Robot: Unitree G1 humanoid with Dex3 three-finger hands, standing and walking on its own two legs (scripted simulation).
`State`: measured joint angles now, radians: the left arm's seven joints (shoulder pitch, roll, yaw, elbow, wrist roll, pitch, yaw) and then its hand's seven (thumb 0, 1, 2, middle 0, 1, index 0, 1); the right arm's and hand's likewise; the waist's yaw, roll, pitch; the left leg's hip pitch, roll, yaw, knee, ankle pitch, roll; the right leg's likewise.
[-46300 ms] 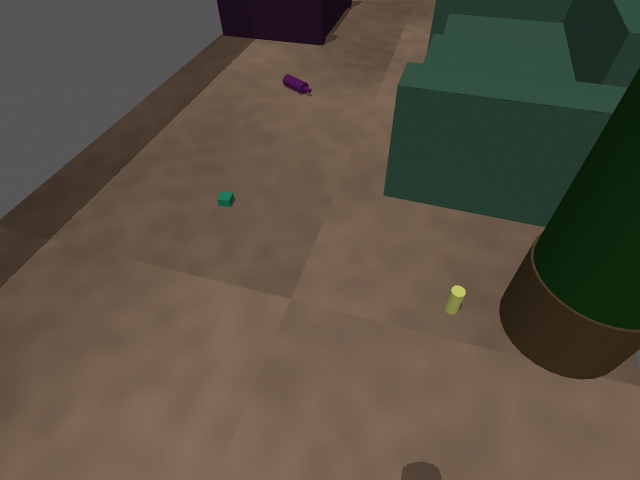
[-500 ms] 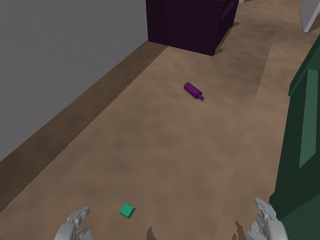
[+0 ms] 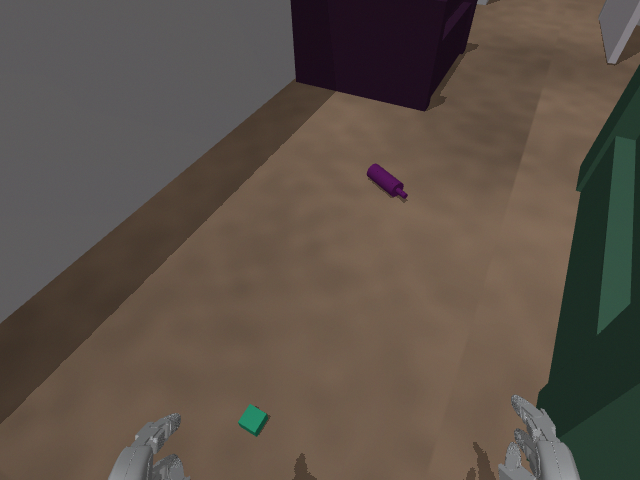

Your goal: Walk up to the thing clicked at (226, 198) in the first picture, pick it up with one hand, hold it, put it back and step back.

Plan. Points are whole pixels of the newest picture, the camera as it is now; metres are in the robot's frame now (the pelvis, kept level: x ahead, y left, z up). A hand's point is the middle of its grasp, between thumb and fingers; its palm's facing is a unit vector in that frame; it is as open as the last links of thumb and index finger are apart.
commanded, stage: home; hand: left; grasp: from above
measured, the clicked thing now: (253, 420) +0.44 +0.22 -0.69
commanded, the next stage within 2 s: stand in 0.32 s
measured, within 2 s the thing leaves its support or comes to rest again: neither
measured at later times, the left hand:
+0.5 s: hand out of the picture +0.16 +0.20 -0.07, palm faces +0.01 -0.96 -0.29, open 7.4 cm
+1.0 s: hand out of the picture +0.05 +0.24 -0.10, palm faces +0.04 -0.95 -0.32, open 7.4 cm
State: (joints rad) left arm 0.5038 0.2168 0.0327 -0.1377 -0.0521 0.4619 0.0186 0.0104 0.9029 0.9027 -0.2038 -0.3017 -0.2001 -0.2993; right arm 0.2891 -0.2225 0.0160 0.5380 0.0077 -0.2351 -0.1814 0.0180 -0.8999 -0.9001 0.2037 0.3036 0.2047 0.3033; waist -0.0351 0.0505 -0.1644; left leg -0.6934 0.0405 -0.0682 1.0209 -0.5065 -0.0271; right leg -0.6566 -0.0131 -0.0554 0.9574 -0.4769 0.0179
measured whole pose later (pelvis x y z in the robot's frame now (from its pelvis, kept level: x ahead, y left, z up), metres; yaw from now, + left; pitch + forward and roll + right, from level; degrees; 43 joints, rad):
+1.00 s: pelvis +0.00 +0.01 +0.06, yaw +1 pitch -3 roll +0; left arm 0.22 0.28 0.03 0.99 0.03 0.01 0.03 0.01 0.90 0.90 -0.21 -0.30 -0.20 -0.30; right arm 0.17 -0.29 -0.04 1.02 -0.04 -0.01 -0.02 0.01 -0.90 -0.90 0.20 0.30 0.20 0.30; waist 0.02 0.01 0.06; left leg -0.21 0.00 -0.03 0.54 -0.28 -0.01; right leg -0.19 -0.05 -0.04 0.52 -0.28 0.03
